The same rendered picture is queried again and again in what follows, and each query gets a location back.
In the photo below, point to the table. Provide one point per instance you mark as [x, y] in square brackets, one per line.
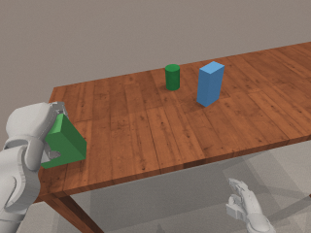
[136, 128]

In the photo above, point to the sponge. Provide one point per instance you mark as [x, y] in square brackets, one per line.
[66, 139]

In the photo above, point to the robot right hand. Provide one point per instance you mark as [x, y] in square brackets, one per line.
[247, 203]

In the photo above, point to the robot left hand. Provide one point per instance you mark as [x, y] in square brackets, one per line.
[36, 120]

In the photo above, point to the robot left forearm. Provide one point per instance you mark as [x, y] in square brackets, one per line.
[20, 162]

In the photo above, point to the robot right forearm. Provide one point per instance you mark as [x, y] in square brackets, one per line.
[258, 223]

